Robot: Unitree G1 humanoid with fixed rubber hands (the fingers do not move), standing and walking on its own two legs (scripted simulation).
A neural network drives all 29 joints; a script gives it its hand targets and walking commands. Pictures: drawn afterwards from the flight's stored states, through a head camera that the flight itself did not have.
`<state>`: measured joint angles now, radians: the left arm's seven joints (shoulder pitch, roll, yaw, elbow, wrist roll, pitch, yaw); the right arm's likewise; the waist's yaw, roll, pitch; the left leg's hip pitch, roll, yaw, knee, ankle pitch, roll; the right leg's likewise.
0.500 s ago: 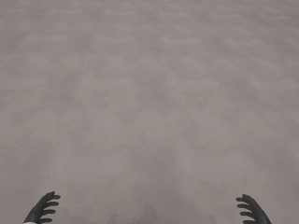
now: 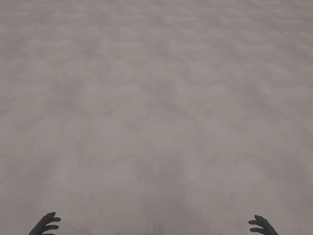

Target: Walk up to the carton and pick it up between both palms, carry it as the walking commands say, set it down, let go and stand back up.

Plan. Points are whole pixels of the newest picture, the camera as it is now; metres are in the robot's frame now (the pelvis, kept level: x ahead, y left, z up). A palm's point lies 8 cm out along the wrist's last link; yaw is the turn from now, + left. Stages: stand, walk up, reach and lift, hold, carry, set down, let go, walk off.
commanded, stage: stand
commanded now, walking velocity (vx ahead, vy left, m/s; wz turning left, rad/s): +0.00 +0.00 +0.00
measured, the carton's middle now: out of the picture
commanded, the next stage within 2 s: walk up in 1.62 s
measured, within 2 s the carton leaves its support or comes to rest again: neither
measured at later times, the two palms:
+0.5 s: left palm out of the picture +0.10 +0.31 -0.09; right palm out of the picture +0.10 -0.31 -0.09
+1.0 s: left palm out of the picture +0.10 +0.31 -0.09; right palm out of the picture +0.10 -0.31 -0.09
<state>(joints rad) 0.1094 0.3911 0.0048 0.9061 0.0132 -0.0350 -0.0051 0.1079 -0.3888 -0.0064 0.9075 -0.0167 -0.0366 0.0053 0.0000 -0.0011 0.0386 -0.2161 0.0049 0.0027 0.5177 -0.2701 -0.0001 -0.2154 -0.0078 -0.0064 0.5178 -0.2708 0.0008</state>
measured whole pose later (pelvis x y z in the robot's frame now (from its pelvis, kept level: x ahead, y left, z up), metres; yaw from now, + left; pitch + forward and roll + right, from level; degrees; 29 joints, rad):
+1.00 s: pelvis +0.00 +0.00 +0.01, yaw +0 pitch -2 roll +0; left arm 0.08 0.40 0.00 1.06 0.01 -0.02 0.00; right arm 0.08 -0.40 -0.01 1.06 -0.01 -0.02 0.00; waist 0.00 0.00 0.04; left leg -0.12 0.01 0.00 0.35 -0.19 0.00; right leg -0.12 -0.01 -0.01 0.35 -0.19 0.00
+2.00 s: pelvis +0.00 -0.02 +0.00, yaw +7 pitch -1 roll +0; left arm 0.11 0.33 0.03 0.88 0.01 0.03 0.03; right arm 0.15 -0.37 -0.06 0.93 -0.04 0.07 0.02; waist -0.02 0.02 0.10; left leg -0.32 -0.02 -0.06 0.68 -0.40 -0.03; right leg -0.25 -0.06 -0.09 0.52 -0.22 0.01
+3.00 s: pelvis -0.04 -0.02 +0.00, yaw +38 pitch +0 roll +1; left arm 0.19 0.26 0.07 0.83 0.04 0.03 0.02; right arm 0.14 -0.29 -0.06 0.82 -0.01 0.07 0.04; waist 0.01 0.00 0.09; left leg -0.34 0.03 0.05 0.77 -0.43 -0.05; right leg -0.23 -0.14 -0.21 0.52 -0.27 0.02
